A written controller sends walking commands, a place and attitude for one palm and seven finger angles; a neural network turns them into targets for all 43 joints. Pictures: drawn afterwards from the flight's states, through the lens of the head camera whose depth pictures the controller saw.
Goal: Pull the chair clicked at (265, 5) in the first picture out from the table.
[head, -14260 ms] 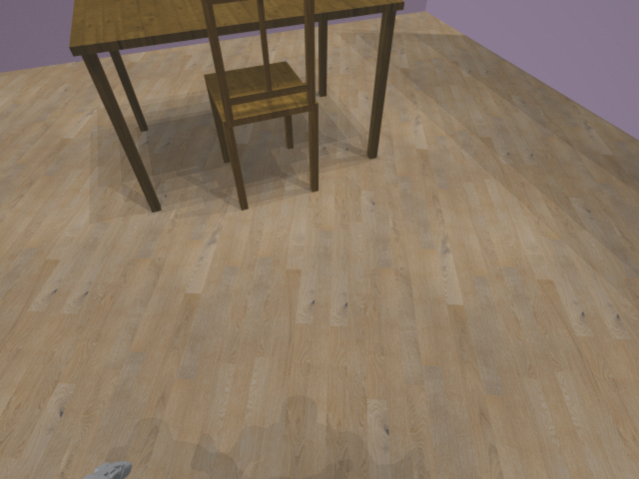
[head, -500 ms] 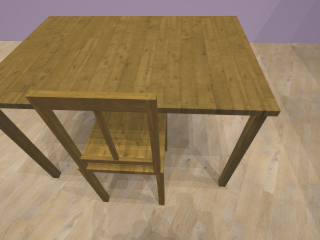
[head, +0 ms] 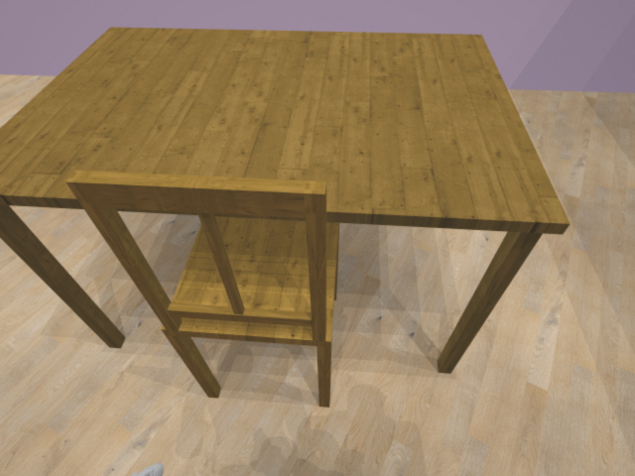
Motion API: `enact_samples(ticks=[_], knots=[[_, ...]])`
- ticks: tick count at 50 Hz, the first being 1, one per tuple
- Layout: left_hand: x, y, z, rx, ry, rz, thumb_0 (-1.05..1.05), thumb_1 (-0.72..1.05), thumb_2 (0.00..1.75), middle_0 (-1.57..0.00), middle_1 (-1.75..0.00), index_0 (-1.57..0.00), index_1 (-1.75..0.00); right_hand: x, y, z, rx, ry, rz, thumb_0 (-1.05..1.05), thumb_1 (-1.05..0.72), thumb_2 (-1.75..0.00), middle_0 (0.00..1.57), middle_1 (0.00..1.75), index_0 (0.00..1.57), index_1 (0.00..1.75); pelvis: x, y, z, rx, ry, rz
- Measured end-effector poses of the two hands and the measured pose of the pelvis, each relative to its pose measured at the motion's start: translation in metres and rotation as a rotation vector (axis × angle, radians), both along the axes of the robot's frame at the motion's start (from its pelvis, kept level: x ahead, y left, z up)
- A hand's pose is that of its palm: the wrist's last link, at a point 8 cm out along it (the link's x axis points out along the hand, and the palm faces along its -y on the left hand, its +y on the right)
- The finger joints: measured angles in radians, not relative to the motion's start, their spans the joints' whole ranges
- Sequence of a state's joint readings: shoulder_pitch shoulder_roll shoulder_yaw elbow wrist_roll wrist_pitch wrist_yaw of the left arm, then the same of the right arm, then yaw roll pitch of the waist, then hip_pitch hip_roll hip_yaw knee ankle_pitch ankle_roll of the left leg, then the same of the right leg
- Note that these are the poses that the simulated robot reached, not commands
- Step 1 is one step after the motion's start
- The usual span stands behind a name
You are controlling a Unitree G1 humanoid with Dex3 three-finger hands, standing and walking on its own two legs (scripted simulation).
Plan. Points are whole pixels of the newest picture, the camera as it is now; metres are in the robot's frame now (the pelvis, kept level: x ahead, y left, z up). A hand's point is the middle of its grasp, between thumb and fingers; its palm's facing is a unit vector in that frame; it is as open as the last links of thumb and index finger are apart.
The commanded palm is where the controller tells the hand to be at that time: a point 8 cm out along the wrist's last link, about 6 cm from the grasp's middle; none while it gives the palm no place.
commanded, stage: raise the hand toward the chair's back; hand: left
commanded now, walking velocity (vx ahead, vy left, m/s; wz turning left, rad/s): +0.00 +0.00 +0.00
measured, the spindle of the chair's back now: (224, 268) +0.45 +0.20 -0.07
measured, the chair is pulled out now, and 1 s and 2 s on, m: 0.00 0.00 0.00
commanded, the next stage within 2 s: aim the fingers beside a spindle in 2.00 s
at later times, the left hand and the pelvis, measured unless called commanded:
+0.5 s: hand (172, 475) +0.13 +0.19 -0.06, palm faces +0.03 -1.00 -0.04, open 10.8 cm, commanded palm +0.12 +0.24 -0.06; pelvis -0.05 +0.01 -0.11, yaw +3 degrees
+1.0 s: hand (166, 437) +0.17 +0.21 -0.05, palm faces -0.02 -1.00 -0.05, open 15.0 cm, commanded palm +0.15 +0.27 -0.04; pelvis -0.03 +0.03 -0.09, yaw +2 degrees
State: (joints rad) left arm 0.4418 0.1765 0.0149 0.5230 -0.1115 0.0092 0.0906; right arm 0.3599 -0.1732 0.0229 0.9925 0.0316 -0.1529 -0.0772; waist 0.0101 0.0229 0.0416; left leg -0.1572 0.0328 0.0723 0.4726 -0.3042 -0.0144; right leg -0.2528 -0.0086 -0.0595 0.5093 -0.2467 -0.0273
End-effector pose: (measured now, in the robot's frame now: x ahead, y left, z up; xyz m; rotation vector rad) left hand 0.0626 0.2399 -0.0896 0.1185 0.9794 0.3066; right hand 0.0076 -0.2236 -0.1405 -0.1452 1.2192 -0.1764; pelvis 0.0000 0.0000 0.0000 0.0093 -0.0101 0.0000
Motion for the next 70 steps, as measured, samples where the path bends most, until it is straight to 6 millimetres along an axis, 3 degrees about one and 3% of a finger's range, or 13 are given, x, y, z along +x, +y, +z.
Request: enact_samples(ticks=[5, 8, 10, 13, 16, 19, 23, 29, 34, 39, 48, 59, 70], knots=[[0.094, -0.004, 0.067, -0.024, -0.612, -0.088, 0.03, 0.88, 0.87, -0.18, -0.29, -0.19, -0.29, 0.072, -0.030, 0.020, -0.096, -0.373, 0.056, 0.02, -0.93, -0.90, 0.20, 0.30, 0.20, 0.29, -0.013, 0.008, -0.016, 0.002, 0.072, 0.036], [0.115, -0.024, 0.079, -0.129, -0.888, -0.201, 0.02, 0.82, 0.85, -0.18, -0.28, -0.18, -0.28, 0.117, -0.040, 0.040, -0.134, -0.567, 0.101, 0.02, -0.92, -0.90, 0.20, 0.30, 0.20, 0.29, -0.019, 0.009, -0.033, 0.010, 0.133, 0.018], [0.111, -0.036, 0.072, -0.168, -0.992, -0.295, 0.02, 0.77, 0.83, -0.17, -0.27, -0.18, -0.27, 0.144, -0.042, 0.052, -0.149, -0.667, 0.141, 0.02, -0.92, -0.90, 0.20, 0.30, 0.20, 0.29, -0.023, 0.009, -0.047, 0.011, 0.165, 0.012], [0.090, -0.043, 0.043, -0.203, -0.985, -0.350, 0.01, 0.70, 0.80, -0.17, -0.26, -0.18, -0.26, 0.179, -0.035, 0.059, -0.161, -0.761, 0.202, 0.01, -0.91, -0.90, 0.20, 0.30, 0.20, 0.29, -0.028, 0.008, -0.069, 0.013, 0.204, 0.012], [0.062, -0.032, 0.015, -0.192, -0.885, -0.293, 0.01, 0.62, 0.77, -0.17, -0.25, -0.18, -0.25, 0.203, -0.019, 0.054, -0.148, -0.798, 0.261, 0.01, -0.91, -0.90, 0.20, 0.30, 0.20, 0.29, -0.032, 0.008, -0.086, 0.002, 0.229, 0.025], [0.040, -0.012, 0.010, -0.119, -0.856, -0.231, 0.02, 0.55, 0.74, -0.17, -0.24, -0.17, -0.24, 0.215, 0.005, 0.038, -0.108, -0.796, 0.311, 0.01, -0.91, -0.90, 0.20, 0.30, 0.20, 0.29, -0.035, 0.008, -0.098, -0.020, 0.247, 0.042], [0.039, 0.005, 0.028, -0.048, -0.953, -0.252, 0.02, 0.45, 0.70, -0.15, -0.23, -0.16, -0.23, 0.209, 0.039, 0.004, -0.026, -0.740, 0.358, 0.01, -0.91, -0.90, 0.20, 0.30, 0.20, 0.29, -0.042, 0.009, -0.109, -0.054, 0.270, 0.063], [0.071, -0.001, 0.030, -0.131, -0.928, -0.377, 0.01, 0.31, 0.65, -0.13, -0.20, -0.14, -0.20, 0.164, 0.065, -0.040, 0.072, -0.584, 0.295, 0.01, -0.90, -0.90, 0.21, 0.30, 0.21, 0.30, -0.050, 0.015, -0.112, -0.066, 0.295, 0.062], [0.081, 0.005, 0.031, -0.151, -0.835, -0.349, 0.01, 0.20, 0.60, -0.13, -0.19, -0.13, -0.19, 0.123, 0.054, -0.047, 0.052, -0.478, 0.189, 0.01, -0.90, -0.90, 0.21, 0.30, 0.21, 0.30, -0.047, 0.020, -0.103, -0.055, 0.295, 0.047], [0.079, 0.019, 0.041, -0.094, -0.872, -0.307, 0.01, 0.08, 0.55, -0.11, -0.17, -0.12, -0.17, 0.104, 0.027, -0.039, -0.030, -0.441, 0.150, 0.01, -0.90, -0.90, 0.21, 0.30, 0.21, 0.30, -0.042, 0.024, -0.097, -0.051, 0.296, 0.044], [0.088, 0.023, 0.037, -0.101, -0.882, -0.341, 0.00, -0.13, 0.46, -0.09, -0.14, -0.10, -0.13, 0.125, 0.000, -0.014, -0.138, -0.510, 0.159, 0.01, -0.90, -0.90, 0.20, 0.30, 0.20, 0.29, -0.036, 0.027, -0.095, -0.057, 0.295, 0.046], [0.102, 0.036, 0.048, -0.074, -0.892, -0.323, 0.00, -0.38, 0.35, -0.07, -0.10, -0.08, -0.10, 0.164, 0.028, -0.001, -0.064, -0.586, 0.216, 0.01, -0.90, -0.90, 0.20, 0.30, 0.20, 0.29, -0.026, 0.026, -0.087, -0.062, 0.291, 0.053], [0.114, 0.048, 0.054, -0.069, -0.890, -0.330, -0.01, -0.48, 0.31, -0.06, -0.08, -0.07, -0.08, 0.160, 0.032, -0.009, -0.036, -0.543, 0.226, 0.01, -0.90, -0.90, 0.21, 0.30, 0.21, 0.30, -0.022, 0.024, -0.083, -0.063, 0.289, 0.057]])
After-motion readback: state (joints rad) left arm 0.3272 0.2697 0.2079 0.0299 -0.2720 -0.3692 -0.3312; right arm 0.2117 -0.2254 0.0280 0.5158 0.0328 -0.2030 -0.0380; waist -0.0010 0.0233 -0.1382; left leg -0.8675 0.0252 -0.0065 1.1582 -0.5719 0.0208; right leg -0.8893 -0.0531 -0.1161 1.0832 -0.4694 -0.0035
